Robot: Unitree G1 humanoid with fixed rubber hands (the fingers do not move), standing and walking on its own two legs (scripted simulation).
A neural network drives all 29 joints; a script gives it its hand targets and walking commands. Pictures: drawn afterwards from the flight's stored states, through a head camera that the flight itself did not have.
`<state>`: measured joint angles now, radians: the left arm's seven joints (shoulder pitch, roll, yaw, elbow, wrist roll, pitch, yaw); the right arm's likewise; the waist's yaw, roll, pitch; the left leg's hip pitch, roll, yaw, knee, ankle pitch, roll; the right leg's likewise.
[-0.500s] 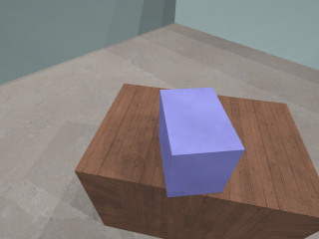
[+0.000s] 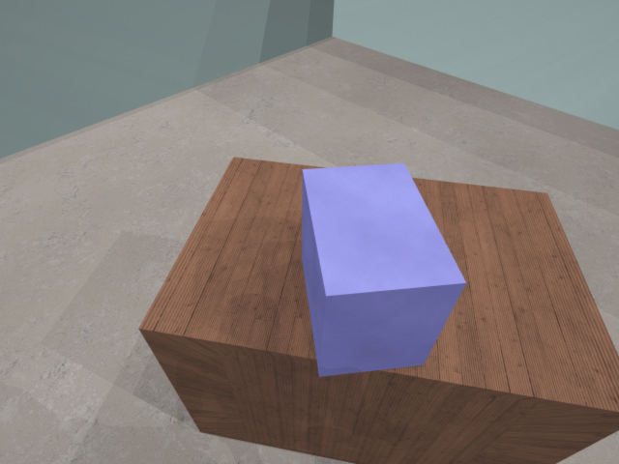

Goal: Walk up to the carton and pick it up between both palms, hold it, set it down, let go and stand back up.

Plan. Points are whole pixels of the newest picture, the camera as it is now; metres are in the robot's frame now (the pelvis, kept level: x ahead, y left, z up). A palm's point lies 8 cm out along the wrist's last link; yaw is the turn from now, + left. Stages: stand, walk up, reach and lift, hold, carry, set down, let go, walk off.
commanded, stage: stand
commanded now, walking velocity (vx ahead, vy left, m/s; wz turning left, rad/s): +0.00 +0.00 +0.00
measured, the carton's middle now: (362, 267) +0.46 -0.08 -0.04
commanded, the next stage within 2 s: none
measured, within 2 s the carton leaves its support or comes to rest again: neither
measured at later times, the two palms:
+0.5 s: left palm out of the picture +0.07 +0.28 -0.13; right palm out of the picture +0.08 -0.29 -0.12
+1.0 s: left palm out of the picture +0.10 +0.28 -0.12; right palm out of the picture +0.09 -0.29 -0.12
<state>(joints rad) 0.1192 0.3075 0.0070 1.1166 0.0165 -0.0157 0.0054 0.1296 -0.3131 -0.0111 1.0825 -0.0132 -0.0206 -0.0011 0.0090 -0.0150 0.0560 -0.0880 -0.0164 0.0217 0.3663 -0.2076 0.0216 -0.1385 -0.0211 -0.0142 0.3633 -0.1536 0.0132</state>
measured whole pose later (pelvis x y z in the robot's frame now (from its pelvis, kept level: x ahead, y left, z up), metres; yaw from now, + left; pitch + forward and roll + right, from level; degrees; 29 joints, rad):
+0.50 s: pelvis +0.01 +0.00 +0.00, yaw +0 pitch -4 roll +0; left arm 0.11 0.30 0.01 1.12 0.01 -0.01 0.00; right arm 0.13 -0.32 -0.01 1.11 -0.01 -0.03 -0.01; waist 0.01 -0.01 0.07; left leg -0.08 -0.01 0.02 0.35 -0.20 0.02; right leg -0.13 -0.01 -0.01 0.34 -0.15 0.01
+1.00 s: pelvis +0.02 +0.00 +0.00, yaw -1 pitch -3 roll +0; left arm 0.10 0.31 0.00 1.12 0.02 -0.01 0.01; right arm 0.12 -0.32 -0.01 1.11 -0.01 -0.02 -0.01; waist 0.01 0.00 0.05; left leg -0.06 0.00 0.03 0.35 -0.23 0.01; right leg -0.13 -0.01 0.00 0.36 -0.18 0.01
